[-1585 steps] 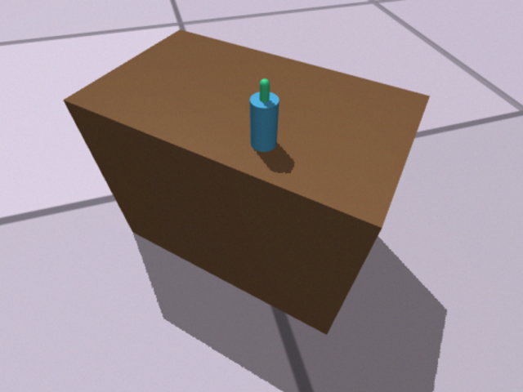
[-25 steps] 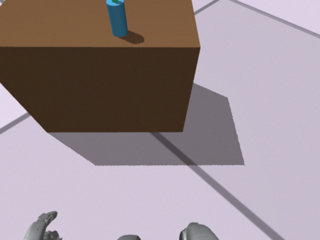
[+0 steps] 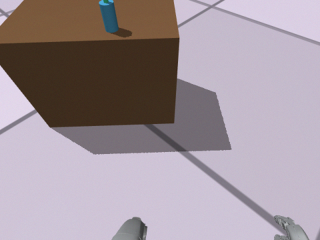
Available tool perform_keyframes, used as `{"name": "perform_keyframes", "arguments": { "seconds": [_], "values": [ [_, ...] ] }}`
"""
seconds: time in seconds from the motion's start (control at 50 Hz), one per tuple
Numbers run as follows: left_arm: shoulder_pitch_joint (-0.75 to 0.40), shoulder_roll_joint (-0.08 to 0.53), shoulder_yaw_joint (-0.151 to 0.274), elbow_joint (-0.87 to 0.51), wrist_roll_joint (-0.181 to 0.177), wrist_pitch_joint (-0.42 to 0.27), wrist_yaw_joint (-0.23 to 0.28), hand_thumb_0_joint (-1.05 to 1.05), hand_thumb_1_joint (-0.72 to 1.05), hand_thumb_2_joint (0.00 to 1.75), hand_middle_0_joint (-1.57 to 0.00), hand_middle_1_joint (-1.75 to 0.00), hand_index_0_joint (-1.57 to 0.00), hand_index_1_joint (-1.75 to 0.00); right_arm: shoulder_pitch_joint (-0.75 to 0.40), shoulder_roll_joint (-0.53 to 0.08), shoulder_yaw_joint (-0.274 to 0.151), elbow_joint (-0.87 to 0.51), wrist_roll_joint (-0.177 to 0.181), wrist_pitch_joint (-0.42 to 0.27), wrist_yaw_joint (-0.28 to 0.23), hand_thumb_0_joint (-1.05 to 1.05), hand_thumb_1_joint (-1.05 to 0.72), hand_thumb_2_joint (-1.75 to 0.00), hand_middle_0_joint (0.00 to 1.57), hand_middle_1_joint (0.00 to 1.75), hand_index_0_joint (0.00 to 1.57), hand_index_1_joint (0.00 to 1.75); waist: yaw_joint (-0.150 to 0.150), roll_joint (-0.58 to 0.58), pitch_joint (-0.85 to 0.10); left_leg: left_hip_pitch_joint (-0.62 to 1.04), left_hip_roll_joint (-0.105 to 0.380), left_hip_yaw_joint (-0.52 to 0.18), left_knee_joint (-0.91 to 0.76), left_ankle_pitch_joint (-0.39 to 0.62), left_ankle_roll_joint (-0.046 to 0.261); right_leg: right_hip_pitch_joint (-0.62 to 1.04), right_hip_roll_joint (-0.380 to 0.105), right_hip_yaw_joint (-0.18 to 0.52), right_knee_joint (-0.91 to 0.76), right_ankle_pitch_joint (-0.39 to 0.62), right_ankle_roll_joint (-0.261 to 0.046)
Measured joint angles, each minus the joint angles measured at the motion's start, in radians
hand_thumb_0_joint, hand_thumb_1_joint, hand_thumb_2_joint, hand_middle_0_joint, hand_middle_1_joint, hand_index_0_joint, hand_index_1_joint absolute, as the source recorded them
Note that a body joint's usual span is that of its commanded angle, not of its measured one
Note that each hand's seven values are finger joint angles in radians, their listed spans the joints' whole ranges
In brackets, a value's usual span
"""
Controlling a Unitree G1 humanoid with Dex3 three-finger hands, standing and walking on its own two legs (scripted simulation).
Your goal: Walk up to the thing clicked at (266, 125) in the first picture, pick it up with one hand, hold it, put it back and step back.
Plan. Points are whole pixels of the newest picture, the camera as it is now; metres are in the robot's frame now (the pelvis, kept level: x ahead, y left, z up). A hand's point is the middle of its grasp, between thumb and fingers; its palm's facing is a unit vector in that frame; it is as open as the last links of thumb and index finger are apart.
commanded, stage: step back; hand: left
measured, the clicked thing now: (108, 11) +1.07 +0.30 +0.04
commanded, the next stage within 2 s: stand in 1.08 s
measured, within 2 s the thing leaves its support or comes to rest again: neither
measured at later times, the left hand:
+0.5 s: hand out of the picture +0.01 +0.27 -0.13, palm faces +0.10 -0.92 -0.39, open 7.4 cm
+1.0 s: hand out of the picture +0.06 +0.30 -0.14, palm faces +0.12 -0.92 -0.38, open 7.4 cm
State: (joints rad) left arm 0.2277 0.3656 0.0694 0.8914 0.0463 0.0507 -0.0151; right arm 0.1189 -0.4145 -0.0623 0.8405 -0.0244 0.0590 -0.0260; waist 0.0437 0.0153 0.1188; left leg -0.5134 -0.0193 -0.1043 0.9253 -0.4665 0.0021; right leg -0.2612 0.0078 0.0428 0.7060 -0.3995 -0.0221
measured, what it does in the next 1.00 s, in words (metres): steps on the spot: left foot, then left foot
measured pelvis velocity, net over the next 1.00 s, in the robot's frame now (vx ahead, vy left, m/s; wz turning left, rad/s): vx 0.01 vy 0.02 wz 0.11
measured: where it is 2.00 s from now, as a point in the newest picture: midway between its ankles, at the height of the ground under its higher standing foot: outside the picture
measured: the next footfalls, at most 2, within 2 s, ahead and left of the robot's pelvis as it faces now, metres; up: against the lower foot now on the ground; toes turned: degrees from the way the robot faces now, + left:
left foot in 0.24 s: -0.02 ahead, +0.13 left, +0.00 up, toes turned +4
left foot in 0.80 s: +0.06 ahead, +0.15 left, +0.00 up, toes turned +8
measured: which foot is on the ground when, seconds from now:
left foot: up 0.00-0.22, down 0.24-0.52, up 0.54-0.78, down 0.80-1.00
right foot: down 0.00-1.00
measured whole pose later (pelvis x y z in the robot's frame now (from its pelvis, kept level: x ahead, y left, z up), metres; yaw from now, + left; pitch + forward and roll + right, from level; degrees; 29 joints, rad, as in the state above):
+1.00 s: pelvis +0.01 +0.02 +0.01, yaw +6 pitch -2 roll -1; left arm 0.14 0.39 0.04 1.01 0.01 -0.01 0.01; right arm 0.10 -0.33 -0.03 1.03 -0.02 0.01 0.00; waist 0.02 0.00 0.10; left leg -0.31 0.04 0.00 0.64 -0.30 -0.01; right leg -0.23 -0.02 -0.01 0.61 -0.35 0.02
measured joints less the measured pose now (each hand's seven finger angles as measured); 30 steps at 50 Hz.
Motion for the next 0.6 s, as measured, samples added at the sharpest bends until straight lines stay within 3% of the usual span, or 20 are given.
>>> {"name": "perform_keyframes", "arguments": {
  "seconds": [0.04, 0.1, 0.22, 0.26, 0.3, 0.36, 0.42, 0.48, 0.5, 0.54, 0.6],
  "values": [
    [0.021, -0.007, -0.002, 0.012, 0.002, -0.002, 0.005, 0.01, 0.91, 0.90, -0.20, -0.30, -0.21, -0.30, 0.029, 0.000, 0.005, 0.022, 0.005, -0.002, 0.005, 0.00, -0.90, -0.90, 0.20, 0.30, 0.20, 0.30, 0.004, -0.003, -0.022, -0.001, -0.048, -0.022, 0.105, 0.014, 0.002, -0.001, -0.020, 0.003, -0.036, 0.033, 0.002],
    [0.028, -0.011, 0.003, 0.015, 0.005, -0.015, 0.006, 0.01, 0.90, 0.90, -0.20, -0.30, -0.21, -0.30, 0.075, -0.004, 0.006, 0.046, 0.004, -0.013, 0.010, 0.00, -0.90, -0.90, 0.20, 0.30, 0.20, 0.30, -0.003, 0.017, -0.038, 0.035, -0.062, -0.031, 0.150, 0.049, -0.008, -0.014, -0.026, -0.020, -0.071, 0.069, 0.003],
    [0.002, 0.017, 0.013, -0.005, 0.009, -0.043, 0.002, 0.01, 0.90, 0.90, -0.20, -0.30, -0.21, -0.30, 0.150, 0.015, 0.009, 0.123, -0.012, -0.027, 0.033, 0.00, -0.90, -0.90, 0.20, 0.30, 0.20, 0.30, -0.015, 0.029, -0.050, 0.237, 0.003, 0.051, -0.204, -0.027, -0.015, -0.044, -0.041, -0.094, -0.052, 0.071, -0.002],
    [-0.009, 0.036, 0.014, -0.001, 0.002, -0.040, 0.003, 0.01, 0.90, 0.90, -0.20, -0.30, -0.21, -0.30, 0.147, 0.040, 0.007, 0.151, -0.016, -0.037, 0.036, 0.01, -0.90, -0.90, 0.20, 0.30, 0.20, 0.30, -0.010, -0.014, -0.034, 0.299, -0.017, 0.076, -0.330, 0.110, -0.004, -0.047, -0.071, -0.086, -0.022, 0.061, 0.010],
    [0.005, 0.045, 0.014, 0.013, -0.006, -0.033, 0.006, 0.01, 0.91, 0.90, -0.20, -0.30, -0.21, -0.30, 0.149, 0.063, 0.008, 0.157, -0.021, -0.053, 0.040, 0.01, -0.90, -0.90, 0.20, 0.30, 0.20, 0.30, -0.004, -0.056, -0.039, 0.329, -0.037, 0.104, -0.366, 0.145, 0.003, -0.053, -0.083, -0.050, 0.009, 0.026, 0.006],
    [0.013, 0.037, 0.008, 0.054, -0.013, -0.025, -0.003, 0.01, 0.91, 0.90, -0.20, -0.30, -0.20, -0.30, 0.163, 0.067, 0.009, 0.149, -0.021, -0.070, 0.047, 0.01, -0.90, -0.90, 0.20, 0.30, 0.20, 0.30, -0.034, -0.038, -0.072, 0.329, -0.013, 0.082, -0.368, 0.132, 0.032, -0.081, -0.041, -0.050, 0.109, -0.080, 0.001],
    [0.015, 0.037, 0.008, 0.060, -0.019, -0.041, -0.012, 0.01, 0.91, 0.90, -0.20, -0.30, -0.20, -0.30, 0.156, 0.066, 0.011, 0.144, -0.022, -0.076, 0.049, 0.01, -0.90, -0.90, 0.20, 0.30, 0.20, 0.30, -0.038, -0.036, -0.075, 0.341, 0.008, 0.082, -0.386, 0.140, 0.019, -0.082, -0.035, -0.054, 0.085, -0.063, -0.001],
    [0.007, 0.035, 0.009, 0.069, -0.019, -0.059, -0.013, 0.01, 0.91, 0.90, -0.20, -0.30, -0.20, -0.30, 0.141, 0.054, 0.010, 0.134, -0.017, -0.074, 0.053, 0.00, -0.90, -0.90, 0.20, 0.30, 0.20, 0.30, -0.044, -0.031, -0.065, 0.334, 0.026, 0.078, -0.357, 0.122, -0.005, -0.037, -0.029, -0.065, -0.053, -0.006, 0.000],
    [0.002, 0.029, 0.010, 0.073, -0.018, -0.067, -0.009, 0.01, 0.91, 0.90, -0.20, -0.30, -0.20, -0.30, 0.135, 0.046, 0.008, 0.133, -0.014, -0.069, 0.053, 0.00, -0.90, -0.90, 0.20, 0.30, 0.20, 0.30, -0.042, -0.020, -0.060, 0.327, 0.038, 0.074, -0.328, 0.104, -0.013, -0.019, -0.018, -0.073, -0.097, 0.067, 0.001],
    [-0.006, 0.010, 0.009, 0.080, -0.010, -0.082, -0.001, 0.01, 0.91, 0.90, -0.20, -0.30, -0.20, -0.30, 0.127, 0.031, 0.005, 0.133, -0.006, -0.054, 0.045, 0.00, -0.90, -0.90, 0.20, 0.30, 0.20, 0.30, -0.045, 0.020, -0.050, 0.298, 0.061, 0.039, -0.237, 0.059, 0.000, -0.001, 0.010, -0.102, -0.109, 0.133, -0.001],
    [-0.003, -0.006, 0.002, 0.077, -0.003, -0.092, 0.002, 0.01, 0.91, 0.90, -0.20, -0.30, -0.20, -0.30, 0.119, 0.030, 0.003, 0.140, -0.005, -0.040, 0.032, 0.00, -0.90, -0.90, 0.20, 0.30, 0.20, 0.30, -0.025, 0.013, -0.063, 0.214, 0.009, 0.020, -0.053, -0.057, 0.014, -0.002, -0.002, -0.102, -0.091, 0.100, -0.014]
  ]
}}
